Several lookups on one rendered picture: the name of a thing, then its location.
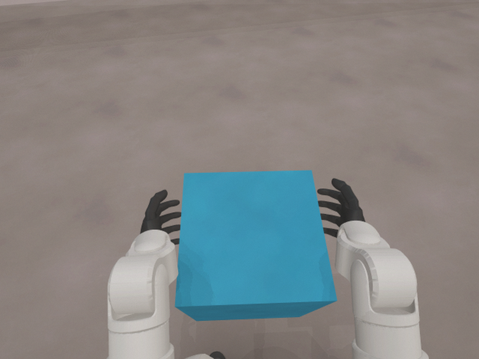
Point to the robot left forearm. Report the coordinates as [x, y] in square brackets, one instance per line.
[138, 299]

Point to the robot right hand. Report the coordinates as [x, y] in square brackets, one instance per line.
[348, 209]

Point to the robot left hand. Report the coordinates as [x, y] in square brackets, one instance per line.
[153, 220]

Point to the robot right forearm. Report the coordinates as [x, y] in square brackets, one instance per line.
[384, 294]

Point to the carton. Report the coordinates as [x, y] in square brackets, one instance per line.
[252, 246]

